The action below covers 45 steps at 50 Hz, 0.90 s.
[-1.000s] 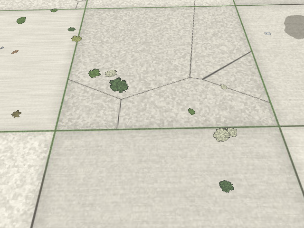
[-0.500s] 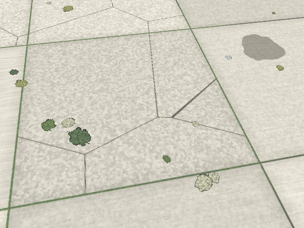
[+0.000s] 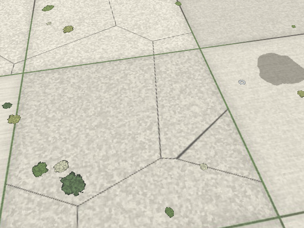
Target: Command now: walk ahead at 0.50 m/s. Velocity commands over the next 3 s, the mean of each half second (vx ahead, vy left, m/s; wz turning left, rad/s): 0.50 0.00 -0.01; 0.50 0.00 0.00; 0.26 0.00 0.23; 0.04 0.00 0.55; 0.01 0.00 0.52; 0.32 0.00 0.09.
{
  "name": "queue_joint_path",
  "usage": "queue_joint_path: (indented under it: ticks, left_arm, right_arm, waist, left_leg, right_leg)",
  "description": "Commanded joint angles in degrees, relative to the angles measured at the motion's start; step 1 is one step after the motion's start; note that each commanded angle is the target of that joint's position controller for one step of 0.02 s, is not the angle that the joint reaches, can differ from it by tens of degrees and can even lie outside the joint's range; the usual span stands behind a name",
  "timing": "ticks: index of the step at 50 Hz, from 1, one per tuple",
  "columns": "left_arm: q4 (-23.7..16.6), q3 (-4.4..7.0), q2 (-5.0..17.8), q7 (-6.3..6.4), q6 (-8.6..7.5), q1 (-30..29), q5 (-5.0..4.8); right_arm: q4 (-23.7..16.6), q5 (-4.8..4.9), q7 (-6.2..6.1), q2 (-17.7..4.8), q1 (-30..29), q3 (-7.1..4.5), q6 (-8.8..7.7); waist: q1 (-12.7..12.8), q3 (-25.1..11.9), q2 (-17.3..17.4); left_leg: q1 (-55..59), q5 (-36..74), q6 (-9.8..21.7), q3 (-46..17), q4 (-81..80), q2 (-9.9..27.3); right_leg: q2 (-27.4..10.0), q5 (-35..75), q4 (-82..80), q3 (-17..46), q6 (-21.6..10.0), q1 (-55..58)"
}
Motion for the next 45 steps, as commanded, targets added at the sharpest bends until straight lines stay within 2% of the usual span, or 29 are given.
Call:
queue_joint_path:
  ticks: [1,3,7,11,14,15,16,17,18,19,20,21,22,23,24,25,27,30,33,36,38,40,42,43,44,45]
  left_arm:
    - [-2.6,1.94,7.7,0.37,-1.53,-1.2,-0.12]
    - [-1.5,2.13,8.4,0.92,-1.27,0.3,-0.20]
    - [0.4,2.27,9.5,1.54,-0.64,3.4,-0.70]
    - [2.9,2.52,10.5,1.70,0.30,7.4,-1.24]
    - [3.9,2.88,11.3,2.11,1.20,7.3,-1.42]
    - [3.9,2.98,11.7,2.23,1.48,6.3,-1.42]
    - [3.8,2.81,11.5,2.34,1.80,5.3,-1.40]
    - [3.3,2.00,9.6,2.52,1.88,5.5,-0.83]
    - [1.5,0.27,4.4,2.32,1.03,10.4,-0.02]
    - [2.3,-0.34,3.1,1.92,-0.26,11.8,-0.49]
    - [1.7,1.12,8.9,1.46,-1.13,7.5,-1.92]
    - [0.3,1.15,9.3,1.32,-1.49,2.7,-2.52]
    - [-0.1,1.14,8.6,1.55,-1.34,0.4,-1.85]
    - [0.0,1.52,8.4,1.82,-0.72,0.3,-1.10]
    - [0.5,1.48,7.4,1.87,0.02,1.7,-0.96]
    - [0.9,1.31,6.2,1.98,0.68,2.8,-0.86]
    - [0.4,1.20,5.3,2.27,1.38,1.6,-0.54]
    - [-1.1,1.02,4.7,2.25,1.21,-3.9,-0.14]
    - [-2.4,0.49,3.4,1.63,0.63,-9.6,-0.38]
    - [-4.0,0.13,3.2,0.83,0.23,-14.9,-0.85]
    - [-5.2,0.08,3.5,0.16,-0.06,-17.4,-1.09]
    - [-5.9,0.21,4.4,-0.48,-0.41,-18.0,-1.14]
    - [-5.2,0.84,6.0,-0.71,-0.67,-14.6,-1.05]
    - [-3.5,1.75,7.4,-0.52,-0.74,-8.8,-0.83]
    - [-0.7,3.22,10.5,0.00,-0.73,0.6,-0.55]
    - [0.6,4.52,16.0,0.49,-0.54,8.9,0.56]
  right_arm:
    - [-3.2,-0.58,-0.35,-2.8,1.7,-0.83,0.52]
    - [-4.4,-0.88,-0.28,-2.4,-2.2,-0.68,0.43]
    - [-6.2,-0.50,0.52,-1.0,-9.9,-0.03,-0.32]
    - [-8.8,0.10,1.62,-1.7,-15.9,0.07,-0.83]
    - [-9.5,0.09,2.40,-3.2,-15.4,-0.35,-1.26]
    - [-9.0,0.00,2.41,-4.1,-12.7,-0.80,-1.37]
    - [-7.2,-0.20,2.16,-5.6,-6.6,-1.77,-1.41]
    - [-4.6,-0.50,1.61,-8.8,2.8,-3.19,-1.35]
    - [-3.8,-1.73,1.10,-14.7,10.2,-4.53,-1.10]
    - [-2.9,-0.68,1.34,-12.8,12.1,-4.05,-0.67]
    - [-3.4,-0.16,1.36,-9.2,9.2,-2.83,-0.59]
    - [-4.2,-0.30,1.18,-7.4,5.6,-2.29,-0.47]
    - [-4.5,-0.77,1.31,-6.0,1.9,-1.82,-0.47]
    - [-4.9,-1.28,1.47,-4.2,-0.5,-1.30,-0.74]
    - [-4.9,-1.53,1.58,-3.8,-1.7,-1.20,-0.94]
    - [-4.7,-1.36,1.65,-4.0,-1.7,-1.34,-1.32]
    - [-3.7,-1.13,1.41,-5.3,-0.9,-1.75,-1.85]
    - [-2.3,-0.93,0.56,-6.3,1.5,-2.09,-1.57]
    - [-1.1,-0.48,0.01,-7.0,3.8,-2.19,-1.10]
    - [0.6,-0.02,-0.15,-7.8,7.1,-2.41,-0.55]
    - [1.7,0.15,-0.25,-8.0,8.6,-2.56,0.09]
    - [2.3,0.39,-0.50,-8.5,8.7,-2.85,0.67]
    - [2.4,0.50,-0.74,-9.2,7.4,-3.15,1.17]
    - [2.2,0.59,-0.84,-9.1,6.1,-3.07,1.47]
    - [1.8,0.16,-0.97,-7.3,6.3,-2.35,1.62]
    - [0.0,-0.85,-0.81,-2.9,10.2,-0.78,0.92]
  waist:
    - [-2.0,-1.4,-5.8]
    - [-1.1,-0.2,-5.0]
    - [1.8,1.6,-5.1]
    - [3.9,3.0,-5.4]
    - [2.3,2.2,-6.6]
    - [0.5,0.6,-7.3]
    - [-2.9,-3.0,-6.9]
    - [-6.6,-9.8,-5.1]
    - [-6.3,-19.2,6.0]
    - [-6.3,-24.3,14.5]
    - [-7.0,-16.8,8.7]
    - [-6.0,-10.3,5.2]
    - [-4.2,-5.4,1.5]
    - [-2.2,-3.2,1.9]
    - [-0.7,-2.6,3.1]
    - [0.0,-2.5,3.2]
    - [0.5,-1.3,2.1]
    - [-0.7,0.1,0.8]
    - [-2.8,1.3,1.0]
    - [-5.0,2.7,0.9]
    - [-5.6,3.5,1.1]
    - [-4.8,3.5,1.8]
    - [-2.3,1.4,3.0]
    - [1.1,-2.0,2.8]
    - [4.9,-8.6,1.2]
    - [5.4,-18.0,-8.3]
  left_leg:
    - [-6.6,5.8,-1.4,-2.1,-4.0,3.4]
    - [-8.5,12.2,-2.0,-1.9,-10.5,3.5]
    - [-5.5,23.0,-1.6,0.3,-24.7,1.2]
    - [-6.3,21.4,-0.4,0.6,-31.1,-0.3]
    - [-3.9,15.3,1.9,0.9,-34.0,-1.4]
    - [0.6,13.6,2.8,2.2,-34.9,-2.8]
    - [9.5,14.0,4.1,4.1,-36.5,-4.7]
    - [24.3,16.4,6.3,2.0,-34.7,-2.5]
    - [47.0,14.5,13.8,-19.7,-34.3,12.3]
    - [54.5,5.6,19.2,-40.3,-43.9,18.1]
    - [49.5,-0.9,16.4,-35.5,-45.7,16.3]
    - [41.5,-0.2,14.2,-27.5,-46.5,14.1]
    - [32.9,3.6,13.1,-21.7,-48.6,11.7]
    - [27.0,7.5,12.2,-17.8,-50.5,9.6]
    - [23.3,9.5,12.1,-15.5,-52.3,8.5]
    - [21.3,11.7,12.6,-13.8,-53.7,8.1]
    - [20.0,15.8,13.4,-10.4,-55.6,7.8]
    - [22.0,19.2,12.6,-6.6,-56.7,6.9]
    - [23.0,19.2,10.9,-2.9,-56.9,5.3]
    - [26.3,17.5,10.7,-2.5,-56.0,6.3]
    - [30.1,18.1,10.5,-3.0,-54.3,8.0]
    - [33.4,20.7,9.7,-3.8,-52.0,9.7]
    - [35.1,29.9,8.5,-3.5,-47.6,10.0]
    - [34.3,38.9,7.3,-1.6,-40.8,8.1]
    - [29.1,39.4,5.5,0.9,-29.2,4.8]
    - [9.9,21.7,2.0,4.1,-7.8,-1.2]
  right_leg:
    - [-16.0,11.7,-13.4,14.2,-11.3,4.5]
    - [-15.2,12.6,-14.2,11.6,-10.7,5.2]
    - [-13.2,11.0,-14.4,6.9,-8.2,5.9]
    - [-16.0,10.0,-11.8,7.8,-7.7,12.7]
    - [-18.1,15.5,-7.7,8.7,-6.2,17.5]
    - [-17.7,22.4,-4.6,8.1,-5.4,18.0]
    - [-15.5,31.0,2.6,6.1,-4.1,17.1]
    - [-12.4,29.4,14.7,3.6,-2.2,11.0]
    - [-5.5,9.0,37.0,0.5,1.5,-9.4]
    - [0.5,-23.6,49.3,6.1,3.0,-22.7]
    - [-3.4,-22.6,54.4,9.7,2.2,-29.2]
    - [-6.3,-17.6,53.4,7.9,1.4,-30.4]
    - [-8.6,-13.0,49.4,6.6,1.5,-28.5]
    - [-10.4,-9.9,45.7,7.0,1.7,-25.2]
    - [-11.1,-8.0,44.2,7.0,2.0,-21.9]
    - [-11.3,-7.0,42.9,6.7,2.4,-20.3]
    - [-11.6,-3.5,39.3,6.4,3.5,-21.6]
    - [-11.7,5.5,29.7,6.2,4.6,-24.9]
    - [-10.1,13.2,19.2,4.6,4.6,-23.1]
    - [-8.7,14.7,12.9,3.5,4.4,-22.3]
    - [-8.1,12.4,10.3,3.6,3.6,-23.3]
    - [-7.6,8.5,8.3,3.7,2.2,-22.8]
    - [-5.9,4.6,6.8,2.3,0.5,-16.6]
    - [-4.0,4.8,5.1,0.4,-0.8,-8.1]
    - [-4.9,6.6,6.3,1.4,-2.9,6.4]
    - [-18.9,5.3,7.7,20.6,-9.6,28.8]
Next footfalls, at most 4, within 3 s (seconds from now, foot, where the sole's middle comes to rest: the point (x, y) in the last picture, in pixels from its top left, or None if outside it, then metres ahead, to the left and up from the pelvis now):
0.34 left None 0.36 0.16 -0.78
0.88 right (184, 192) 0.65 -0.08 -0.78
1.36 left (138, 151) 0.87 0.14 -0.78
1.82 right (182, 148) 0.89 -0.09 -0.78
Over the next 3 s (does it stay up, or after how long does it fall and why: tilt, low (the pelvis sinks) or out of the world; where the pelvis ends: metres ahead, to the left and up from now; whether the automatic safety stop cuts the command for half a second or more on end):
stays up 0.87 0.11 0.00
